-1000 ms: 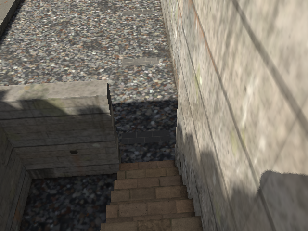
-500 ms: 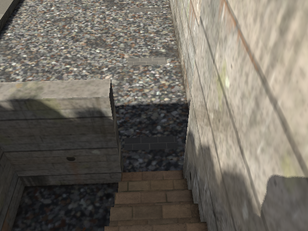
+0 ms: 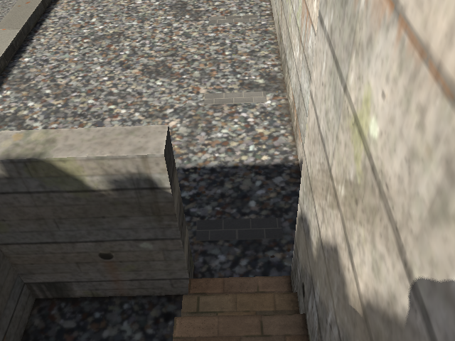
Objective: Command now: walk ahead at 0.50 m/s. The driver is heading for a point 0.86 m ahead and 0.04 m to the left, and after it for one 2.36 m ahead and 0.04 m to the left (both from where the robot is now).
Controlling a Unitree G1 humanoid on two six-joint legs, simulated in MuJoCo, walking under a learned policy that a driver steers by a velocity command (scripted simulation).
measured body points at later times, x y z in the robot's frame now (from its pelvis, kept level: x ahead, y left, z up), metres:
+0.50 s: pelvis +0.24 +0.06 -0.21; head +0.24 +0.05 +0.24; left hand +0.35 +0.28 -0.33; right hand +0.13 -0.20 -0.35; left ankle +0.22 +0.14 -0.92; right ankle +0.33 -0.09 -0.75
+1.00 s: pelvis +0.49 +0.02 -0.43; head +0.49 +0.01 +0.02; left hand +0.46 +0.23 -0.57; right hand +0.62 -0.24 -0.55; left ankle +0.61 +0.16 -1.03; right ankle +0.45 -0.06 -1.12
